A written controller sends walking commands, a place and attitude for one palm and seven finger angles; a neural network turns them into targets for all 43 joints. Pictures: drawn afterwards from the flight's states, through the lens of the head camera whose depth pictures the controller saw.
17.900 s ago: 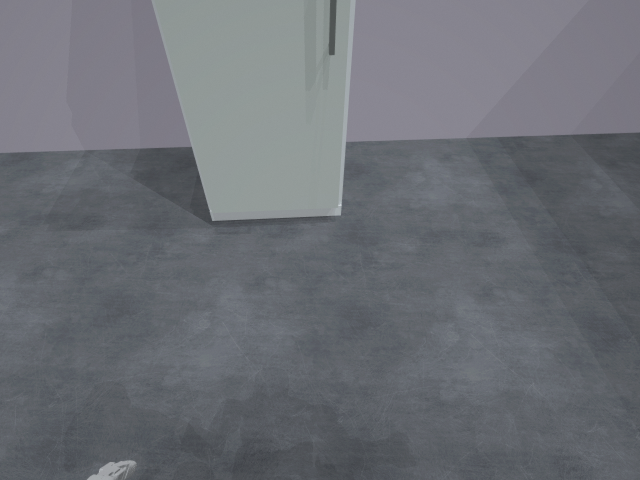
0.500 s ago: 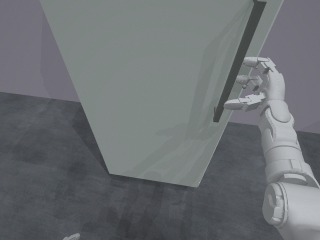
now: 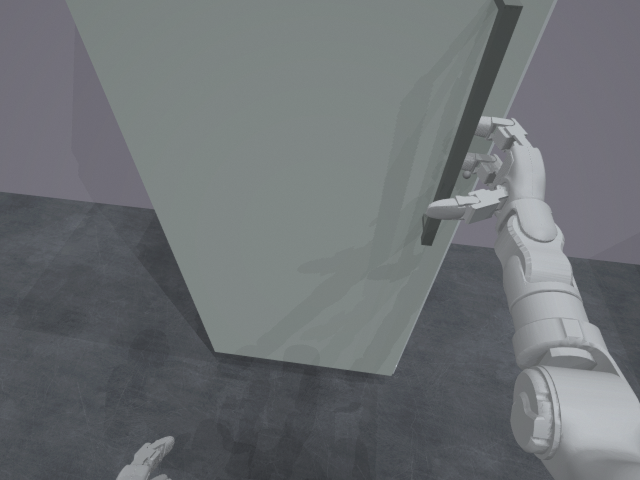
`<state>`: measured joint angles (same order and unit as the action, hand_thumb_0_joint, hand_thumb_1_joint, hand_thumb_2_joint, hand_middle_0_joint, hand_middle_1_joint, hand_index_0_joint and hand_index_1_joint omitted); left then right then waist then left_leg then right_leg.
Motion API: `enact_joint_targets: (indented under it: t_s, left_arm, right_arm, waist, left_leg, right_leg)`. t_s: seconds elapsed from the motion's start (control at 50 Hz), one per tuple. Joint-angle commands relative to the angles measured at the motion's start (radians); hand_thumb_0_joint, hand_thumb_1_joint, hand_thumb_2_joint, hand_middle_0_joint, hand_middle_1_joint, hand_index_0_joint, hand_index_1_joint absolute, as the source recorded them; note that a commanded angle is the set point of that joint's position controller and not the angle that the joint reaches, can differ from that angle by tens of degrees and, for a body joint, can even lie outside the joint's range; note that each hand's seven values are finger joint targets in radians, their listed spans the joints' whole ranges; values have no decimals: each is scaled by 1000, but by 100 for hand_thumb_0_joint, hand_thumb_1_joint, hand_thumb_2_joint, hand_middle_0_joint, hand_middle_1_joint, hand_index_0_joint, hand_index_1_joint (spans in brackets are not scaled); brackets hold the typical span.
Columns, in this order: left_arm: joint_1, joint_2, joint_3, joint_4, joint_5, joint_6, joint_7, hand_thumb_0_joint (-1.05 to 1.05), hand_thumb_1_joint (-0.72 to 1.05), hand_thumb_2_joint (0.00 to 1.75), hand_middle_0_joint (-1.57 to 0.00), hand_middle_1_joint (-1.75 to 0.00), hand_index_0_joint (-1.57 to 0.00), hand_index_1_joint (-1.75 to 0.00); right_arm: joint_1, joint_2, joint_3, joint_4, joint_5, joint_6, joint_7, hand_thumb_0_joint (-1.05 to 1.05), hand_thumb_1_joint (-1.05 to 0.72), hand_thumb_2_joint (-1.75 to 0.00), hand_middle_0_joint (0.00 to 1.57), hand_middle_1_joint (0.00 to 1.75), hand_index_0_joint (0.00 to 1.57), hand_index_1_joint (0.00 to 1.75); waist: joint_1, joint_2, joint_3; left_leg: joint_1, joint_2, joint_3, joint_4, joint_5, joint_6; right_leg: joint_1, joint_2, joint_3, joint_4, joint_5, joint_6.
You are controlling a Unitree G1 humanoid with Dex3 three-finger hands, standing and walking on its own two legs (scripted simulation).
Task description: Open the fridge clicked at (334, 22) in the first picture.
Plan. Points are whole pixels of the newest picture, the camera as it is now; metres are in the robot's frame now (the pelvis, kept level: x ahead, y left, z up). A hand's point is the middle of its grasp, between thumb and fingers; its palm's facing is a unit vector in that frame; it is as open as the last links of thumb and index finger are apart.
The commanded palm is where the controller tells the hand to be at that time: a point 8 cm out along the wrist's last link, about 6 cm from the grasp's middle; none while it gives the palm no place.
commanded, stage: slide the fingers in behind the handle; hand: right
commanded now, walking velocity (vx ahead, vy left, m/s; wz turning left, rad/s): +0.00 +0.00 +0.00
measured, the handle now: (456, 144) +0.50 -0.12 +0.18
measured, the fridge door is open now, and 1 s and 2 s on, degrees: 0 0 0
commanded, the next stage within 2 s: grip the handle and tug to test in 1.08 s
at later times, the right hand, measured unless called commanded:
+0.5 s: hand (449, 177) +0.44 -0.10 +0.17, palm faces +0.02 +1.00 +0.02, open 14.0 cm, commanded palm +0.42 -0.16 +0.17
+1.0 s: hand (439, 172) +0.45 -0.09 +0.17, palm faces +0.02 +1.00 +0.02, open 14.0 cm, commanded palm +0.43 -0.14 +0.17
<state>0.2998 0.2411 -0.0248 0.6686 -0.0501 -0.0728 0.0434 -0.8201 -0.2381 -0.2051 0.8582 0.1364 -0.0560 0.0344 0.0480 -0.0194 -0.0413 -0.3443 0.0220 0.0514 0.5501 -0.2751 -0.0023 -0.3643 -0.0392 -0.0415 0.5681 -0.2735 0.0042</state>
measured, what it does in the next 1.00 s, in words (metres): stands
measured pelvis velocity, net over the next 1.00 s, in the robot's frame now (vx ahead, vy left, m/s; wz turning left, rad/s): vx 0.00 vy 0.00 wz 0.01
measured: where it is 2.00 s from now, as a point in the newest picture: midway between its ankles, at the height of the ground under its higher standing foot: outside the picture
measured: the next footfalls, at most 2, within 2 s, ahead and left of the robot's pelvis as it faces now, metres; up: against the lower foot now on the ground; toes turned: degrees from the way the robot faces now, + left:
none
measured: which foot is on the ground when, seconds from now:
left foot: down 0.00-1.00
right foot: down 0.00-1.00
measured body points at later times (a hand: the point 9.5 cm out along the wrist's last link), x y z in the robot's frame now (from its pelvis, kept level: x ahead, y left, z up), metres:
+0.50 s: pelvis +0.00 +0.00 +0.00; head +0.01 +0.01 +0.45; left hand +0.10 +0.25 -0.11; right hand +0.44 -0.16 +0.17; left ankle +0.00 +0.12 -0.73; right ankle +0.01 -0.12 -0.73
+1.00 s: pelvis +0.00 +0.00 +0.00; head +0.02 +0.01 +0.45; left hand +0.08 +0.25 -0.12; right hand +0.45 -0.15 +0.17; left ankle +0.00 +0.12 -0.73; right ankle +0.01 -0.12 -0.73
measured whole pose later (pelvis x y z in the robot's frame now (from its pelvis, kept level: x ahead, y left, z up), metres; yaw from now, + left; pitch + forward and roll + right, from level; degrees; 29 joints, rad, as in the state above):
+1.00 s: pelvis +0.00 +0.00 +0.00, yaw +1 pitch +4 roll +0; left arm 0.34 0.23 -0.01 0.70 -0.04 -0.06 0.03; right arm -0.78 -0.17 -0.16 0.80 0.12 -0.08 -0.04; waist 0.05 -0.03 -0.05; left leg -0.33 0.02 0.04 0.54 -0.27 0.00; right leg -0.34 -0.04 -0.05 0.55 -0.27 0.01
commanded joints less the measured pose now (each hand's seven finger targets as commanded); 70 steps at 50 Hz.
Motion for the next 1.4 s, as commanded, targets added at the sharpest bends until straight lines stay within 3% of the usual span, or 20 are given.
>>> enact_joint_targets:
  t_s: [0.0, 0.06, 0.08, 0.14, 0.18, 0.26, 0.28, 0.36, 0.42, 0.46, 0.58, 0.7, 0.76, 0.78, 0.82, 0.88, 1.04, 1.16, 1.28, 1.38]
  left_arm:
    - [14, 132, 50, -114, 5, -39, 8, 0, 90, 90, -20, -30, -20, -30]
    - [9, 127, 55, -112, 1, -41, 3, 0, 90, 90, -20, -30, -20, -30]
    - [16, 133, 56, -108, 2, -38, 4, 0, 90, 90, -20, -30, -20, -30]
    - [4, 127, 54, -109, 2, -37, 4, 0, 90, 90, -20, -30, -20, -30]
    - [8, 134, 57, -105, 6, -32, 6, 0, 90, 90, -20, -30, -20, -30]
    - [-5, 122, 53, -111, 6, -32, 5, 0, 90, 90, -20, -30, -20, -30]
    - [-4, 126, 57, -112, 7, -30, 7, 0, 90, 90, -20, -30, -20, -30]
    - [-19, 119, 53, -115, 6, -29, 7, 0, 90, 90, -20, -30, -20, -30]
    - [-23, 120, 50, -114, 3, -25, 7, 0, 90, 90, -20, -30, -20, -30]
    - [-23, 120, 48, -107, 5, -23, 12, 0, 90, 90, -20, -30, -20, -30]
    - [-10, 118, 47, -92, 11, -29, 14, 0, 90, 90, -20, -30, -20, -30]
    - [2, 118, 47, -91, 12, -33, 7, 0, 90, 90, -20, -30, -20, -30]
    - [14, 119, 52, -84, 12, -33, 5, 0, 90, 90, -20, -30, -20, -30]
    - [24, 123, 54, -86, 15, -32, 3, 0, 90, 90, -20, -30, -20, -30]
    - [13, 120, 55, -92, 12, -35, 0, 0, 90, 90, -20, -30, -20, -30]
    - [18, 122, 59, -94, 15, -33, -1, 0, 90, 90, -20, -30, -20, -30]
    - [-2, 116, 53, -92, 8, -28, 2, 0, 90, 90, -20, -30, -20, -30]
    - [-1, 117, 53, -85, 16, -34, 8, 0, 90, 90, -20, -30, -20, -30]
    - [-1, 122, 51, -93, 12, -22, 8, 0, 90, 90, -20, -30, -20, -30]
    - [-4, 121, 55, -101, 10, -21, 10, 0, 90, 90, -20, -30, -20, -30]
  right_arm:
    - [-489, -166, -22, -281, 2, -89, -3, 0, 50, -30, 30, 120, 30, 120]
    - [-465, -117, 13, -302, 9, -87, 0, 0, 50, -30, 30, 120, 30, 120]
    - [-454, -119, 12, -290, 13, -82, -3, 0, 50, -30, 30, 120, 30, 120]
    - [-469, -112, 17, -335, 8, -66, -14, 0, 50, -30, 30, 120, 30, 120]
    - [-421, -164, -34, -322, 6, -55, -27, 0, 50, -30, 30, 120, 30, 120]
    - [-442, -107, 13, -365, -1, -48, -37, 0, 50, -30, 30, 120, 30, 120]
    - [-419, -129, -7, -363, -1, -50, -43, 0, 50, -30, 30, 120, 30, 120]
    - [-386, -111, -2, -373, -2, -40, -45, 0, 50, -30, 30, 120, 30, 120]
    - [-415, -62, 47, -344, -4, -22, -48, 0, 50, -30, 30, 120, 30, 120]
    - [-448, -84, 28, -320, -2, -14, -57, 0, 50, -30, 30, 120, 30, 120]
    - [-529, -73, 45, -278, -11, -53, -77, 0, 50, -30, 30, 120, 30, 120]
    - [-512, -85, 25, -203, -24, -82, -81, 0, 50, -30, 30, 120, 30, 120]
    - [-552, -72, 41, -215, -23, -88, -79, 0, 50, -30, 30, 120, 30, 120]
    - [-527, -80, 30, -209, -21, -91, -82, 0, 50, -30, 30, 120, 30, 120]
    - [-537, -68, 39, -243, -17, -93, -78, 0, 50, -30, 30, 120, 30, 120]
    - [-480, -76, 27, -270, -18, -94, -79, 0, 50, -30, 30, 120, 30, 120]
    - [-499, -50, 55, -298, -23, -60, -92, 0, 50, -30, 30, 120, 30, 120]
    - [-510, -86, 18, -296, -23, -75, -103, 0, 50, -30, 30, 120, 30, 120]
    - [-469, -87, 25, -251, -24, -62, -82, 0, 22, -42, 33, 124, 33, 124]
    - [-473, -92, 17, -294, -11, -66, -74, 0, -1, -52, 35, 127, 35, 127]
  waist:
    - [-1, 6, -377]
    - [6, 15, -349]
    - [12, 64, -332]
    - [3, -4, -332]
    - [-10, 49, -328]
    - [-4, 24, -325]
    - [-8, 66, -331]
    - [-20, 25, -320]
    - [5, 49, -271]
    - [7, 65, -259]
    - [23, 67, -294]
    - [7, 46, -318]
    - [23, 49, -320]
    - [16, 82, -324]
    - [15, 39, -338]
    - [-1, 61, -361]
    - [9, 33, -282]
    - [4, 59, -325]
    - [6, 74, -291]
    - [3, 74, -322]
  left_leg:
    - [113, -36, -16, -46, 337, 23]
    - [90, -42, -8, -51, 333, 22]
    - [99, -43, -4, -56, 327, 20]
    - [92, -41, -8, -58, 324, 22]
    - [120, -41, -8, -63, 322, 21]
    - [113, -41, -10, -66, 321, 21]
    - [133, -40, -7, -68, 321, 21]
    - [131, -40, -10, -67, 338, 22]
    - [95, -39, -10, -84, 287, 17]
    - [85, -39, -12, -92, 248, 15]
    - [80, -35, -14, -89, 227, 14]
    - [84, -35, -13, -69, 251, 20]
    - [75, -38, -13, -67, 279, 18]
    - [95, -38, -10, -67, 280, 18]
    - [86, -39, -15, -67, 280, 18]
    - [125, -39, -10, -63, 311, 21]
    - [81, -42, -8, -83, 245, 21]
    - [109, -40, -15, -81, 277, 18]
    - [115, -36, -15, -88, 285, 16]
    - [132, -37, -14, -81, 316, 17]
  right_leg:
    - [187, 33, 17, -45, 266, -35]
    - [200, 28, 18, -43, 269, -33]
    - [184, 27, 22, -45, 263, -36]
    - [193, 31, 18, -53, 257, -34]
    - [173, 29, 17, -55, 258, -37]
    - [186, 31, 15, -64, 250, -36]
    - [181, 27, 15, -63, 256, -37]
    - [187, 30, 7, -66, 263, -34]
    - [175, 30, 11, -72, 213, -37]
    - [165, 32, 15, -77, 176, -37]
    - [175, 32, 21, -69, 167, -38]
    - [161, 33, 22, -67, 185, -33]
    - [169, 32, 19, -59, 206, -33]
    - [160, 32, 24, -61, 213, -35]
    - [174, 34, 17, -60, 205, -34]
    - [180, 31, 17, -62, 246, -34]
    - [172, 29, 19, -82, 187, -33]
    - [182, 31, 13, -76, 208, -36]
    - [158, 32, 7, -75, 204, -37]
    - [178, 32, 8, -69, 235, -38]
